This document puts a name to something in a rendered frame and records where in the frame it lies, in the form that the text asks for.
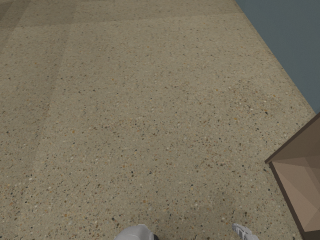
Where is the robot right hand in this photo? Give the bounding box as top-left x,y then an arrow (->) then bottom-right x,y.
231,223 -> 259,240

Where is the left robot thigh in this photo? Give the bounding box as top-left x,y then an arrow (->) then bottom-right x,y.
114,225 -> 154,240

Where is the wardrobe door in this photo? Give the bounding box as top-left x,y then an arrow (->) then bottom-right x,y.
302,230 -> 320,240

